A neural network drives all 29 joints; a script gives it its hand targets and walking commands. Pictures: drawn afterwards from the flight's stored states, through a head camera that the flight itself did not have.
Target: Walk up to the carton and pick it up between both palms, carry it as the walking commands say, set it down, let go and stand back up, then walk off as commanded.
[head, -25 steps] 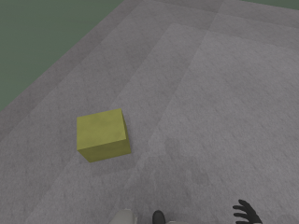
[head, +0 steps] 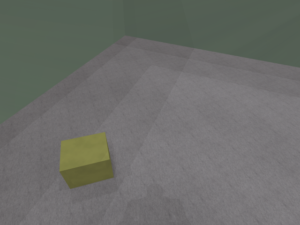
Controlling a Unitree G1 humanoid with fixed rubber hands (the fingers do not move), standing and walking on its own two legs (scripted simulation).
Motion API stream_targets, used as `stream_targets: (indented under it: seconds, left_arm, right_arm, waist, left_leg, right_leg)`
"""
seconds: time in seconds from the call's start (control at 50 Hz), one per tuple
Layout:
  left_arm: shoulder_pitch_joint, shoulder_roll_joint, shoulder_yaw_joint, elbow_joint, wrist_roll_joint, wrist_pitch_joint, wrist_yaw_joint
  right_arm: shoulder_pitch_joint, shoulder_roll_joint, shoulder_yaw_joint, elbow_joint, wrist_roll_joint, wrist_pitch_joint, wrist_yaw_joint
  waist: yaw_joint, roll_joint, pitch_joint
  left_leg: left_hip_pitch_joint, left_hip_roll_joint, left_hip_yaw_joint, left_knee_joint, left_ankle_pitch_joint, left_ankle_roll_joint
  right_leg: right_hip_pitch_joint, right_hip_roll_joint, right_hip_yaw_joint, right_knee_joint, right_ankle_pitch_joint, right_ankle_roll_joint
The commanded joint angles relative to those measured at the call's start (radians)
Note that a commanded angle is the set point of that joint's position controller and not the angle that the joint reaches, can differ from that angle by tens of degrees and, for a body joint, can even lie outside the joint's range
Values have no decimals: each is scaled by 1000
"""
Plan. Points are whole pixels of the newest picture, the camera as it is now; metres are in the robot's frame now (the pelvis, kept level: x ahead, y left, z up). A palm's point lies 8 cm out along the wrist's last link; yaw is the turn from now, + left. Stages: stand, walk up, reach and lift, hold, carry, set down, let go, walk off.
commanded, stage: stand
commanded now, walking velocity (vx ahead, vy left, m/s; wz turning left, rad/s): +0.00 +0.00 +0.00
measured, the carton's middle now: (88, 159) +0.73 +0.44 -0.65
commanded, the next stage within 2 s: none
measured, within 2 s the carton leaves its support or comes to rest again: neither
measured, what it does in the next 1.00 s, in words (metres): steps on the spot: right foot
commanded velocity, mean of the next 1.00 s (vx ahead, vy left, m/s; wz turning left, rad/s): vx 0.00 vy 0.00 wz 0.00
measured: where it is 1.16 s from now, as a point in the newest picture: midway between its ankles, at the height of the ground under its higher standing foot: outside the picture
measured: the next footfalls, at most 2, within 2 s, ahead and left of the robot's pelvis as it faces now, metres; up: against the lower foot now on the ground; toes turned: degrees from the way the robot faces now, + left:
right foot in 0.02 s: -0.02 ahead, -0.11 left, +0.00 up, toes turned +5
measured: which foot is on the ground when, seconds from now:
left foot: down 0.00-1.00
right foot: up 0.00-0.00, down 0.02-1.00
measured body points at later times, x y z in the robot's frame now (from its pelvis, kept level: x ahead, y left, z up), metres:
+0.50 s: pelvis +0.00 -0.02 +0.01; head +0.00 -0.02 +0.45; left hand -0.02 +0.21 -0.15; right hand -0.01 -0.26 -0.15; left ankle -0.02 +0.13 -0.74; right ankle -0.06 -0.12 -0.74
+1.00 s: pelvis +0.02 +0.01 +0.00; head +0.04 +0.01 +0.45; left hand +0.01 +0.24 -0.16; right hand +0.05 -0.23 -0.15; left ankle -0.02 +0.13 -0.74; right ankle -0.06 -0.12 -0.74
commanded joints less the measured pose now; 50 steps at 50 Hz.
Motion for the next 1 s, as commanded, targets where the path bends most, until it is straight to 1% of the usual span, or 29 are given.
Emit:
stream_targets:
  seconds: [0.0,0.02,0.04,0.06,0.08,0.1,0.16,0.18,0.2,0.28,0.32,0.34,0.36,0.38,0.42,0.46,0.48,0.52,0.56,0.62,0.66,0.7,0.72,0.78,0.84,0.88,0.94,0.96,0.98]
  left_arm:
    - [-54,108,-14,-31,-16,-48,38]
    - [-18,81,-24,9,-29,-51,40]
    - [-7,61,-21,33,-23,-59,34]
    - [12,88,-12,41,-23,-70,34]
    - [1,28,-26,45,-18,-76,36]
    - [16,71,-16,45,-12,-88,38]
    - [29,40,-11,58,-10,-94,41]
    - [17,33,-9,66,-12,-88,46]
    - [26,19,-12,66,-8,-81,48]
    - [20,3,-8,77,-7,-76,50]
    - [29,-29,-14,91,-12,-82,47]
    - [32,-12,-7,90,-11,-77,49]
    - [25,11,-2,91,-10,-72,53]
    - [36,-17,-7,92,-11,-71,50]
    - [6,-9,-2,95,1,-68,51]
    - [6,-9,-3,93,-8,-68,48]
    - [31,-27,-4,102,-11,-70,47]
    - [34,-29,-4,114,-9,-71,51]
    - [25,-14,-4,116,-12,-71,47]
    - [25,-14,1,102,-8,-76,47]
    - [28,-24,2,119,-7,-69,51]
    - [24,-29,3,115,-4,-71,50]
    - [9,-1,7,108,-6,-70,56]
    - [6,-20,8,112,-6,-74,57]
    - [23,-11,9,112,-7,-71,60]
    - [31,-56,-4,119,-8,-65,63]
    - [21,-11,10,107,-8,-66,67]
    - [14,16,12,100,0,-64,67]
    - [12,-3,7,93,0,-69,72]
  right_arm:
    - [77,-129,-10,-26,14,-32,16]
    - [57,-55,-5,-32,27,-35,27]
    - [61,-97,-11,-14,20,-34,25]
    - [59,-148,-30,-19,9,-38,15]
    - [17,-113,-20,-10,10,-40,14]
    - [21,-94,-20,-6,13,-43,13]
    - [-6,-65,-6,6,13,-37,3]
    - [-34,-71,-13,-5,12,-39,5]
    - [-74,-72,-13,-19,13,-40,4]
    - [-23,-99,-18,13,5,-43,-7]
    - [-27,-70,-8,22,7,-40,-10]
    - [-29,-69,-7,27,6,-40,-13]
    - [-18,-38,-2,29,2,-37,-11]
    - [-33,-52,3,30,6,-37,-18]
    - [-12,-61,-4,41,12,-36,-20]
    - [-17,-91,-11,30,7,-37,-23]
    - [-11,-94,-12,39,5,-37,-25]
    - [1,-65,-4,45,5,-43,-25]
    - [0,-49,-1,41,11,-43,-27]
    - [6,-100,-14,46,8,-37,-32]
    - [-15,-83,-17,36,5,-43,-32]
    - [-30,-92,-19,26,6,-40,-27]
    - [-13,-73,-18,30,4,-44,-35]
    - [-36,-79,-22,24,0,-50,-33]
    - [16,-59,-22,40,5,-41,-34]
    - [-20,-55,-26,29,3,-42,-32]
    - [-35,-66,-29,18,-2,-42,-32]
    - [-9,-77,-35,17,4,-44,-37]
    - [-12,-75,-35,18,3,-45,-34]
  waist:
    - [-82,42,252]
    - [-88,16,266]
    - [-79,36,300]
    - [-69,11,259]
    - [-58,47,224]
    - [-46,33,191]
    - [-19,2,194]
    - [-31,-6,196]
    - [-12,13,184]
    - [-17,9,187]
    - [0,31,177]
    - [-3,68,200]
    - [-10,48,201]
    - [13,85,203]
    - [-10,28,219]
    - [1,97,203]
    - [4,107,197]
    - [-4,72,158]
    - [1,66,164]
    - [3,117,177]
    - [-8,86,174]
    - [2,99,150]
    - [-1,63,141]
    - [-3,48,137]
    - [-16,102,160]
    - [-5,75,171]
    - [3,40,175]
    - [-17,37,145]
    - [-5,49,154]
  left_leg:
    - [49,48,-84,-43,39,24]
    - [88,46,-66,-62,106,8]
    - [130,54,-58,-36,137,-1]
    - [174,74,-79,-25,149,11]
    - [139,85,-86,-27,179,14]
    - [129,87,-82,-22,184,17]
    - [77,78,-75,-40,150,1]
    - [75,78,-72,-26,152,3]
    - [61,76,-70,-22,142,0]
    - [65,81,-64,-30,165,-6]
    - [45,84,-76,-40,170,-3]
    - [46,84,-69,-39,170,-7]
    - [48,89,-69,-43,176,-13]
    - [36,90,-78,-41,173,-6]
    - [61,92,-77,-47,171,-5]
    - [72,95,-86,-54,180,4]
    - [72,96,-91,-47,206,8]
    - [112,103,-81,-39,258,13]
    - [96,103,-94,-36,272,19]
    - [106,101,-82,-43,330,23]
    - [126,108,-88,-36,320,36]
    - [126,100,-80,-32,360,28]
    - [140,109,-88,-30,389,37]
    - [150,101,-74,-8,448,39]
    - [159,97,-76,-23,448,38]
    - [150,93,-76,-19,444,39]
    - [146,96,-86,-19,469,46]
    - [181,94,-76,-8,511,45]
    - [157,93,-79,-11,506,47]
  right_leg:
    - [-136,-162,224,-408,183,-38]
    - [-194,-132,186,-381,40,-42]
    - [-236,-117,183,-392,41,-44]
    - [-200,-84,132,-387,97,-42]
    - [-95,-75,98,-361,204,-49]
    - [-41,-78,85,-339,269,-53]
    - [-2,-86,96,-341,242,-62]
    - [-1,-77,90,-356,220,-62]
    - [15,-85,86,-358,228,-57]
    - [48,-88,76,-326,336,-68]
    - [78,-86,71,-302,350,-68]
    - [72,-85,77,-310,341,-66]
    - [70,-83,61,-297,356,-62]
    - [75,-78,64,-300,348,-63]
    - [47,-76,54,-304,331,-58]
    - [53,-69,53,-302,315,-59]
    - [63,-70,53,-289,364,-59]
    - [86,-65,37,-268,448,-53]
    - [98,-70,33,-257,456,-53]
    - [99,-75,35,-254,471,-46]
    - [77,-72,26,-260,442,-44]
    - [106,-69,19,-252,457,-40]
    - [112,-76,17,-253,497,-45]
    - [116,-75,4,-232,576,-40]
    - [112,-80,4,-237,529,-33]
    - [106,-74,-3,-237,539,-29]
    - [119,-74,-10,-242,557,-32]
    - [116,-76,-18,-228,585,-30]
    - [125,-80,-13,-234,589,-28]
